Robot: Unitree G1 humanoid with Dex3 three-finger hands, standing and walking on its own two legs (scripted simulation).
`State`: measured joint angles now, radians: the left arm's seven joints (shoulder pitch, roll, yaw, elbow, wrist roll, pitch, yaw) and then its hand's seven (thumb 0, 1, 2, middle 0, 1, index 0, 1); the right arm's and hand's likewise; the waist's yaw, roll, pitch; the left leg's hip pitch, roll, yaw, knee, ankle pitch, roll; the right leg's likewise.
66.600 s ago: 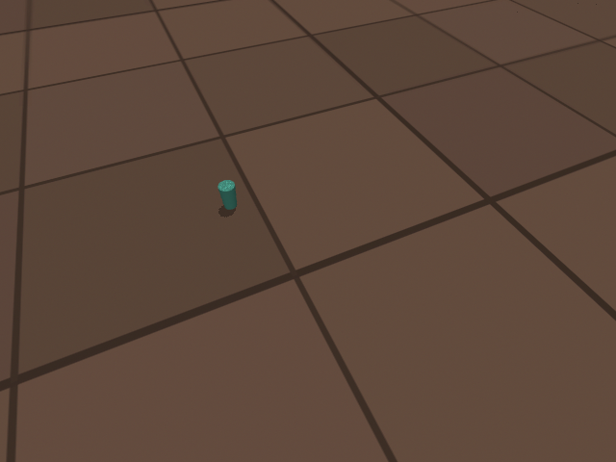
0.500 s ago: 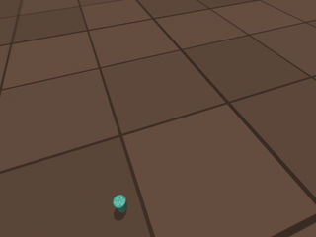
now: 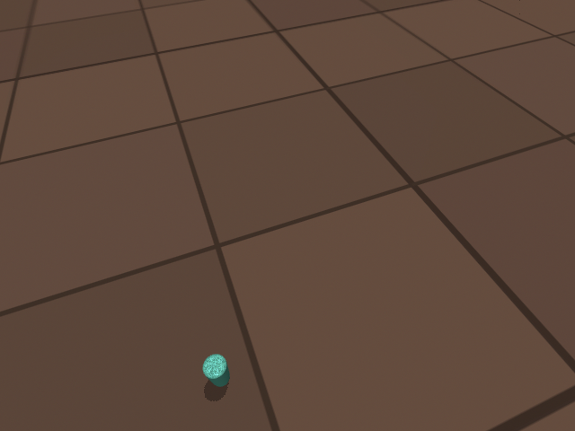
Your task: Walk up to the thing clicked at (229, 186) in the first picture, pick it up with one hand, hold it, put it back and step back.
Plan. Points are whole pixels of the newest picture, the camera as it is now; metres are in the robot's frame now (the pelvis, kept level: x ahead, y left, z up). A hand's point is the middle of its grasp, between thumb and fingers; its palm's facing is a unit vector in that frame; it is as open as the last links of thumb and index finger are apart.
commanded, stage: stand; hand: left
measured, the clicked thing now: (218, 372) +0.41 +0.25 -0.72
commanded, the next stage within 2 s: step back in 0.10 s
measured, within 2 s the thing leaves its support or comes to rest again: neither
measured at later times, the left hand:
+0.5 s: hand out of the picture +0.10 +0.29 -0.17, palm faces -0.07 -0.92 -0.38, open 7.4 cm
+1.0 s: hand out of the picture -0.01 +0.27 -0.16, palm faces -0.06 -0.92 -0.40, open 7.4 cm
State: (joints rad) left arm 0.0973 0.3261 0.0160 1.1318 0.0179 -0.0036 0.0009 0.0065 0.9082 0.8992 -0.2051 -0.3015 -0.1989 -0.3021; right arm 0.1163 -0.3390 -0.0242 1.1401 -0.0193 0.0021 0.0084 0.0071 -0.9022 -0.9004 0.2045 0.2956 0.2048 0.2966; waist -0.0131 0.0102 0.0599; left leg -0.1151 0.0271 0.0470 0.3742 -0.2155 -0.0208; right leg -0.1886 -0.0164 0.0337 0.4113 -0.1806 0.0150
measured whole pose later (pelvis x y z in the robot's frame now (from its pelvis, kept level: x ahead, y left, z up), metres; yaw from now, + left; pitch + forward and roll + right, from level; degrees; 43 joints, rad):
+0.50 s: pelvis -0.05 +0.03 -0.02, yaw -1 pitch +0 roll -1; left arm 0.04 0.42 0.06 0.88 0.01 0.06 0.03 0.01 0.91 0.90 -0.20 -0.30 -0.20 -0.30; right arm 0.15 -0.37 -0.05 0.95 -0.03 0.03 0.00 0.01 -0.90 -0.90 0.21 0.30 0.21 0.30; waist -0.03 -0.05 0.17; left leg -0.30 0.00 0.01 0.62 -0.31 0.04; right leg -0.51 0.12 0.17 1.12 -0.49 -0.02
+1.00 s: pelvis -0.15 +0.01 -0.02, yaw -3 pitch -1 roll +1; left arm 0.12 0.36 0.06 0.77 0.03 0.05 0.02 0.01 0.90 0.90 -0.21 -0.30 -0.20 -0.30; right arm 0.17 -0.40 -0.04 0.89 -0.01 0.03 -0.02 0.01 -0.90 -0.90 0.21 0.30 0.21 0.30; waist 0.00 0.00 0.17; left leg -0.33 -0.06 -0.06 0.84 -0.49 -0.02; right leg -0.36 -0.01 0.03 0.65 -0.27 -0.01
